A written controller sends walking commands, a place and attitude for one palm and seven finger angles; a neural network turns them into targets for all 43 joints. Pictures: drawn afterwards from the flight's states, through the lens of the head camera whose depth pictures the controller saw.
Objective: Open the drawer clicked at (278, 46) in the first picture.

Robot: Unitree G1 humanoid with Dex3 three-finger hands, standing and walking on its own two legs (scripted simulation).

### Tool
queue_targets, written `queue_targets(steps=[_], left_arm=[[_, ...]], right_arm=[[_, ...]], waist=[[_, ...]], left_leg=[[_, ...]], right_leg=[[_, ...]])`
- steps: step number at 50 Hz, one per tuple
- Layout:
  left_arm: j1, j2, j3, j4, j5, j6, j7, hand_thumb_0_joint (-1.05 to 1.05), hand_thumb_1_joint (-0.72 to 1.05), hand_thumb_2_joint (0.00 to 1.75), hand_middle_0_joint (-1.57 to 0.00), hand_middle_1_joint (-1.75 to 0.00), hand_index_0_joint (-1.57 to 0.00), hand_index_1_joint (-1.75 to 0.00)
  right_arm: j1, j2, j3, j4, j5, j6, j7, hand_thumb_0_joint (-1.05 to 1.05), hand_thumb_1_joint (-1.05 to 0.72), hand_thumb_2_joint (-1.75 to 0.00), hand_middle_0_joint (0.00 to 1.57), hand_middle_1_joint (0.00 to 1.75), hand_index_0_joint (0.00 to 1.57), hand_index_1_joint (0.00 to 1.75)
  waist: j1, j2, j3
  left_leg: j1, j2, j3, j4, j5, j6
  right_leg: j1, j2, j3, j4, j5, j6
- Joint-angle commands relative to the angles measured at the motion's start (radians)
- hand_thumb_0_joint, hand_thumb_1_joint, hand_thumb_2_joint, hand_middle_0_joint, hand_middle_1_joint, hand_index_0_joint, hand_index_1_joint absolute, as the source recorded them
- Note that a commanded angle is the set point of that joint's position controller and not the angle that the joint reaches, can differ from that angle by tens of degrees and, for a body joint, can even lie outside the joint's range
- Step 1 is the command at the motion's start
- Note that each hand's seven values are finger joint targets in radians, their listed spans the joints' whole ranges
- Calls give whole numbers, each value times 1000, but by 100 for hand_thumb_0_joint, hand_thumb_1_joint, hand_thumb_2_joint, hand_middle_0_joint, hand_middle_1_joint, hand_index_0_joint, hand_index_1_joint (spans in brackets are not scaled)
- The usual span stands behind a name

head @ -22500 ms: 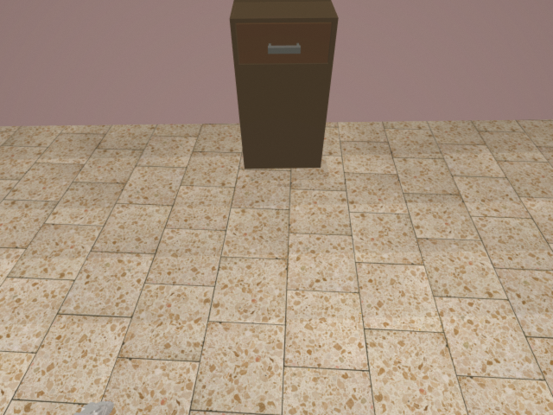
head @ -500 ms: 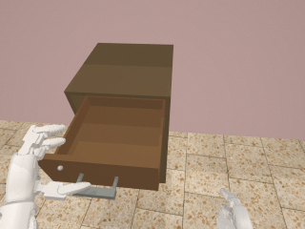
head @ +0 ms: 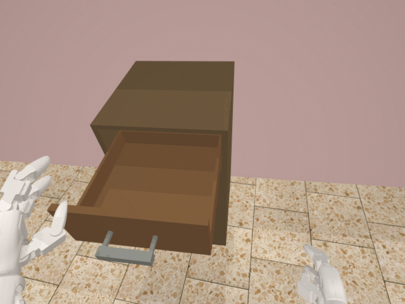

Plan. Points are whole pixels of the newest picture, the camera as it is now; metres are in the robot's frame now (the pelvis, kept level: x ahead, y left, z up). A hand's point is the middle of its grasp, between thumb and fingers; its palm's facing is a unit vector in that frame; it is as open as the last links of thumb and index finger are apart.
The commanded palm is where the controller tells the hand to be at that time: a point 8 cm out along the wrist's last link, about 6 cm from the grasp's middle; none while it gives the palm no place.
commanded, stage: draw the hand back to the body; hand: left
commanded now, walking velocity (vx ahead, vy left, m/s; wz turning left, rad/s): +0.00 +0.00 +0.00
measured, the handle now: (128, 246) +0.26 +0.23 -0.09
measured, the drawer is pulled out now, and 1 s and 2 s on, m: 0.29 0.29 0.29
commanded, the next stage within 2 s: step back with the hand held close in 0.18 s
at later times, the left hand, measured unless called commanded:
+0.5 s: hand (52, 234) +0.17 +0.24 +0.15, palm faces +0.32 -0.81 -0.49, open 7.4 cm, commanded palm +0.10 +0.29 +0.17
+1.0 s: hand out of the picture +0.10 +0.27 +0.15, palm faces +0.34 -0.81 -0.47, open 7.4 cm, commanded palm +0.03 +0.32 +0.17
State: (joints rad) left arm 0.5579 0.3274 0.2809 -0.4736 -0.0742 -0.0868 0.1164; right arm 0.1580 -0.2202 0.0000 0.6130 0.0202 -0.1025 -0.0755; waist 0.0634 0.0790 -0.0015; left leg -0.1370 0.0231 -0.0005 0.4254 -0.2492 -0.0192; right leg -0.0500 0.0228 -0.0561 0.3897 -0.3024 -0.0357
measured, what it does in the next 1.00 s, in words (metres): shifts its weight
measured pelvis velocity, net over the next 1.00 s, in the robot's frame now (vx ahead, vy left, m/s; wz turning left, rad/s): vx -0.09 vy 0.03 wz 0.02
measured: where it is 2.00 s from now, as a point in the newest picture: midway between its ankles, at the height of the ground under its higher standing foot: outside the picture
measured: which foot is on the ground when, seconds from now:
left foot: down 0.00-1.00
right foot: down 0.00-1.00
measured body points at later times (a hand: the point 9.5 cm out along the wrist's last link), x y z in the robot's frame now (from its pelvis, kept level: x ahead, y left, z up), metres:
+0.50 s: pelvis -0.02 +0.00 +0.00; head +0.00 -0.01 +0.45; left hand +0.15 +0.28 +0.18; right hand +0.17 -0.23 -0.09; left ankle -0.01 +0.13 -0.74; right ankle -0.05 -0.09 -0.74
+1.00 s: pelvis -0.09 +0.03 -0.01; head -0.05 +0.05 +0.43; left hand +0.07 +0.31 +0.18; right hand +0.11 -0.19 -0.08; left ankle -0.01 +0.13 -0.74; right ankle -0.06 -0.09 -0.74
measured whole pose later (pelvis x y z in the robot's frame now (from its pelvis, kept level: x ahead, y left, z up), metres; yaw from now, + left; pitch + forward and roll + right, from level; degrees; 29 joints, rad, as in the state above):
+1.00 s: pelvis -0.09 +0.03 -0.01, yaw +1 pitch +2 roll -2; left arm 0.65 0.41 0.39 -0.67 -0.05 -0.20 0.14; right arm 0.16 -0.19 0.01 0.53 0.02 -0.07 -0.06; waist 0.01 0.00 0.04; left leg -0.46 0.01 -0.02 0.59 -0.18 0.03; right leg -0.35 0.01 -0.08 0.54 -0.23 0.00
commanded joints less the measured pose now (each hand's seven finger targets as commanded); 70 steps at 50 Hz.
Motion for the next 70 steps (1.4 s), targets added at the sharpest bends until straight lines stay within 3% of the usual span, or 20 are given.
queue_targets(steps=[1, 10, 13, 14, 15, 17, 22, 30, 40, 44, 47, 51, 54, 56, 59, 62, 65, 67, 68, 70], left_arm=[[-52, 162, 116, -180, 4, -58, 12, 0, 90, 90, -20, -30, -20, -30], [-68, 176, 123, -216, 2, -61, 11, 0, 90, 90, -20, -30, -20, -30], [-40, 155, 116, -179, 1, -62, 11, 0, 90, 90, -20, -30, -20, -30], [-62, 168, 118, -209, 0, -62, 11, 0, 90, 90, -20, -30, -20, -30], [-267, 336, 274, -319, 5, -120, 21, 0, 90, 90, -20, -30, -20, -30], [-43, 198, 181, -159, 17, -118, -3, 0, 90, 90, -20, -30, -20, -30], [102, 185, 178, -241, 17, -130, -8, 0, 90, 90, -20, -30, -20, -30], [123, 255, 233, -370, 15, -128, 21, 0, 90, 90, -20, -30, -20, -30], [135, 245, 241, -386, 15, -152, 38, 0, 90, 90, -20, -30, -20, -30], [112, 221, 227, -384, 18, -167, 41, 0, 90, 90, -20, -30, -20, -30], [96, 219, 223, -406, 21, -178, 45, 0, 90, 90, -20, -30, -20, -30], [68, 216, 208, -411, 23, -185, 59, 0, 90, 90, -20, -30, -20, -30], [55, 219, 207, -410, 25, -185, 70, 0, 90, 90, -20, -30, -20, -30], [57, 232, 219, -423, 25, -186, 73, 0, 90, 90, -20, -30, -20, -30], [75, 237, 255, -427, 36, -197, 65, 0, 90, 90, -20, -30, -20, -30], [103, 241, 256, -443, 22, -209, 55, 0, 90, 90, -20, -30, -20, -30], [135, 235, 251, -417, 12, -215, 38, 0, 90, 90, -20, -30, -20, -30], [100, 239, 244, -429, 9, -227, 23, 0, 90, 90, -20, -30, -20, -30], [102, 234, 241, -418, 7, -230, 21, 0, 90, 90, -20, -30, -20, -30], [118, 261, 255, -415, 1, -215, 12, 0, 90, 90, -20, -30, -20, -30]], right_arm=[[-131, -85, -26, -157, -9, -51, -12, 0, -90, -90, 20, 30, 20, 30], [-144, -78, -24, -166, -5, -53, -12, 0, -90, -90, 20, 30, 20, 30], [-139, -81, -25, -158, -6, -49, -11, 0, -90, -90, 20, 30, 20, 30], [-143, -80, -25, -169, -3, -51, -11, 0, -90, -90, 20, 30, 20, 30], [-87, -91, -9, -218, 5, -31, -3, 0, -90, -90, 20, 30, 20, 30], [-100, -89, -28, -182, -6, 1, 0, 0, -90, -90, 20, 30, 20, 30], [-113, -110, -46, -213, -4, 48, 7, 0, -90, -90, 20, 30, 20, 30], [-116, -114, -64, -232, 3, 71, -11, 0, -90, -90, 20, 30, 20, 30], [-106, -120, -58, -236, -2, 20, -6, 0, -90, -90, 20, 30, 20, 30], [-90, -118, -51, -242, 2, -2, 1, 0, -90, -90, 20, 30, 20, 30], [-78, -118, -51, -238, 0, -19, 2, 0, -90, -90, 20, 30, 20, 30], [-59, -117, -54, -209, -6, -29, 0, 0, -90, -90, 20, 30, 20, 30], [-65, -110, -52, -191, -8, -30, -3, 0, -90, -90, 20, 30, 20, 30], [-73, -112, -48, -193, -9, -33, -6, 0, -90, -90, 20, 30, 20, 30], [-92, -119, -48, -220, -7, -45, -4, 0, -90, -90, 20, 30, 20, 30], [-81, -109, -53, -203, -17, -66, 7, 0, -90, -90, 20, 30, 20, 30], [-81, -120, -49, -171, -21, -76, 21, 0, -90, -90, 20, 30, 20, 30], [-87, -123, -41, -160, -23, -78, 27, 0, -90, -90, 20, 30, 20, 30], [-79, -120, -40, -157, -20, -73, 29, 0, -90, -90, 20, 30, 20, 30], [-89, -115, -62, -175, 6, -65, 27, 0, -90, -90, 20, 30, 20, 30]], waist=[[-9, -51, -53], [-4, -29, -64], [-6, -63, -54], [-5, -54, -67], [-43, 10, 83], [-50, -169, 19], [-51, -80, -141], [-59, -34, -184], [-60, 45, -117], [-68, 17, -79], [-72, -9, -79], [-84, -53, -60], [-84, -50, -60], [-81, -7, -67], [-63, 182, -82], [-54, 75, -149], [-51, 102, -177], [-49, 109, -180], [-48, 77, -206], [-56, -111, -272]], left_leg=[[113, -6, 30, -11, 284, 44], [115, -4, 29, -16, 286, 41], [111, -3, 27, -17, 281, 44], [113, -2, 26, -18, 287, 44], [16, 6, 0, 17, 220, 49], [2, 9, -15, 67, 218, 56], [-11, 27, -7, 67, 361, 61], [-44, 67, -48, 49, 441, 56], [-330, 118, -136, -80, -13, 82], [-419, 112, -141, -71, -205, 83], [-395, 93, -135, -31, -239, 76], [-267, 50, -101, 95, -220, 48], [-214, 39, -98, 132, -176, 38], [-277, 84, -154, 19, -183, 51], [-567, 238, -314, -238, -379, 121], [-355, 238, -277, -94, 26, 142], [-212, 220, -215, -14, 274, 128], [-196, 216, -204, 2, 319, 118], [-158, 191, -176, 55, 399, 104], [-86, 95, -73, 190, 264, 45]], right_leg=[[-102, -42, 4, -83, 358, 35], [-87, -49, 13, -83, 359, 33], [-93, -43, 3, -83, 355, 36], [-86, -50, 11, -77, 360, 36], [-198, -99, 64, -136, 398, 36], [-181, -119, 60, -121, 455, 40], [-89, -129, 47, -28, 519, 41], [-113, -102, 32, 30, 396, 35], [-81, -65, 45, 124, 116, 34], [-98, -72, 68, 117, 34, 32], [-150, -83, 90, 71, -26, 25], [-331, -134, 138, -38, -149, -7], [-389, -150, 129, -38, -123, -15], [-316, -103, 85, 36, -89, 4], [-48, 12, 30, 362, -76, 46], [-167, -3, 67, 331, -111, 30], [-186, -4, 58, 182, -24, 31], [-163, -4, 53, 123, 25, 33], [-152, -18, 67, 76, 172, 27], [-195, -100, 127, 37, 322, -2]])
